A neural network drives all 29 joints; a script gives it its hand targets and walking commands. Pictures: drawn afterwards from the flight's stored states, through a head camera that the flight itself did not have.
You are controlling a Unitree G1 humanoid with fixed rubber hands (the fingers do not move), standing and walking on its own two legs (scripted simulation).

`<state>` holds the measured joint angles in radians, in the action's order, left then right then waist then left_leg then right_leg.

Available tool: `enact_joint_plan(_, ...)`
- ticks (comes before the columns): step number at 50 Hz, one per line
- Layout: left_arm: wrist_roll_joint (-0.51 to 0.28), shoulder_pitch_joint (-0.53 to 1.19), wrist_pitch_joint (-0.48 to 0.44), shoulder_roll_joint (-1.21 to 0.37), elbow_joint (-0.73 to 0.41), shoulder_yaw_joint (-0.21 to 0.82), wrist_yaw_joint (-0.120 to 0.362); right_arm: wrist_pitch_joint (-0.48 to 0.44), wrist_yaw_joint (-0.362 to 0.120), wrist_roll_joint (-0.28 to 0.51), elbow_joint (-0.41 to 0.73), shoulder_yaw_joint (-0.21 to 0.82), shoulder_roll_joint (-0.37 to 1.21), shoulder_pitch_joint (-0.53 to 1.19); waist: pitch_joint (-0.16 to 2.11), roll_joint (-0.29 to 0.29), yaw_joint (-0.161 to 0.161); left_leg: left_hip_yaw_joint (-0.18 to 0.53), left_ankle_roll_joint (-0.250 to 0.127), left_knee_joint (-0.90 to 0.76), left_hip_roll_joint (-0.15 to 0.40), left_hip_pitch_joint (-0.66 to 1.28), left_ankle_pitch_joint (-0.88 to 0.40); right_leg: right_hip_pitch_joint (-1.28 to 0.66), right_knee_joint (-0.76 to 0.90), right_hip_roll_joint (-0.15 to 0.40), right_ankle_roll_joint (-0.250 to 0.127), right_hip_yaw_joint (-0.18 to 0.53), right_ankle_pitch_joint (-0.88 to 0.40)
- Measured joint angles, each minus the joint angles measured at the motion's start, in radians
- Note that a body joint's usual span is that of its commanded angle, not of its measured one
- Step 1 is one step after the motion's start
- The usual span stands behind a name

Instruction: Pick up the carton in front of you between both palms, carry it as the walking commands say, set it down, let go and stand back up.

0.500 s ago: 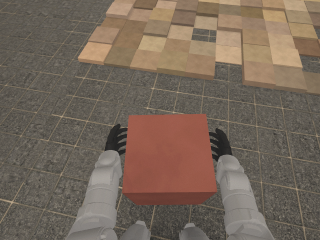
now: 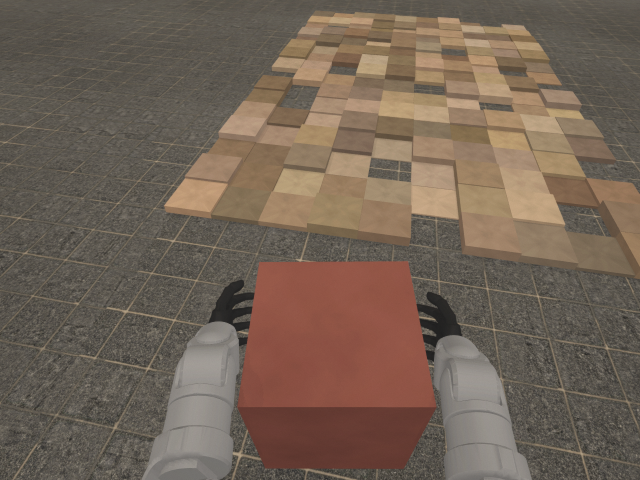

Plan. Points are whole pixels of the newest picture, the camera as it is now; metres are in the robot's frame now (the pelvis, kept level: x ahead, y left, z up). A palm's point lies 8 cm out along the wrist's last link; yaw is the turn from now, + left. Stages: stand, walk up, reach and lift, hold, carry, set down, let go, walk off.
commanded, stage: reach and lift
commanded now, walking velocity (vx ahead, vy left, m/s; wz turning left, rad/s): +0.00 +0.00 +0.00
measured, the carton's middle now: (333, 369) +0.29 +0.00 -0.05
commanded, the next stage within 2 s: hold in 0.86 s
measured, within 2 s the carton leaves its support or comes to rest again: neither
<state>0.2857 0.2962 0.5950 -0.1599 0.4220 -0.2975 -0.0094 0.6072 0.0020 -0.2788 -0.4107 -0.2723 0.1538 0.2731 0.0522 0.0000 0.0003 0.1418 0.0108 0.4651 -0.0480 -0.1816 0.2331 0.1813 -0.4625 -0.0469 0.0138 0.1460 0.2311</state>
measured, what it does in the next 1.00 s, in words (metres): stands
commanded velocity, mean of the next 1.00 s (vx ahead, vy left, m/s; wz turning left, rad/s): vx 0.00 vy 0.00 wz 0.00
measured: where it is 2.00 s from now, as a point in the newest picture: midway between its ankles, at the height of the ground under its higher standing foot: outside the picture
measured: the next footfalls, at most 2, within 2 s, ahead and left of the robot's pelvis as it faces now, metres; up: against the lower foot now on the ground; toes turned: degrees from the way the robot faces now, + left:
right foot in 1.70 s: +0.13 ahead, -0.10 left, +0.00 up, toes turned -9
left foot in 1.98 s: +0.35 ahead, +0.13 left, +0.00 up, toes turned +11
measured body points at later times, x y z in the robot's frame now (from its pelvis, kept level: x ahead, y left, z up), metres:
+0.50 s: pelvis +0.00 +0.00 +0.00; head -0.03 +0.00 +0.45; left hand +0.31 +0.15 +0.03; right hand +0.31 -0.15 +0.02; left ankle +0.01 +0.13 -0.74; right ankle +0.02 -0.13 -0.74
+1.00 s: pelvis +0.01 +0.00 +0.01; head -0.04 +0.00 +0.45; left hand +0.31 +0.15 +0.05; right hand +0.30 -0.15 +0.05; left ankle +0.02 +0.13 -0.74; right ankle +0.02 -0.13 -0.74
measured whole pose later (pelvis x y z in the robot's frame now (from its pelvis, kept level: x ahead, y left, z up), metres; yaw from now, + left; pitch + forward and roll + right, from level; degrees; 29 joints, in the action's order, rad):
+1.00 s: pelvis +0.01 +0.00 +0.01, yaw +0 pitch -6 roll +0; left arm 0.26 0.24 0.72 -0.15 0.23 -0.22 -0.01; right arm 0.74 0.01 -0.25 -0.21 -0.19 0.14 0.22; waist 0.02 0.00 0.00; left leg 0.14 0.01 0.35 -0.04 -0.06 0.19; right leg 0.06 -0.35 -0.04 0.01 0.13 0.20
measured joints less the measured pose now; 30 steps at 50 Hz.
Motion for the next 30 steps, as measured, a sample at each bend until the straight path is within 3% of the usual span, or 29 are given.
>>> enact_joint_plan(15,0.015,0.046,0.01,-0.008,-0.028,-0.03,0.014,0.009,-0.011,-0.018,0.025,-0.024,0.011,0.047,-0.05,-0.001,0.0,-0.002,0.003,-0.011,0.002,0.007,-0.016,-0.005,0.005,0.002,-0.001,-0.006,-0.013)
enact_joint_plan(30,0.002,-0.014,0.052,0.003,-0.093,0.032,0.012,0.054,-0.003,0.002,0.09,0.039,-0.002,-0.012,-0.04,0.0,-0.001,-0.002,0.002,-0.075,0.009,0.07,-0.025,-0.069,0.071,0.005,-0.005,-0.011,-0.023)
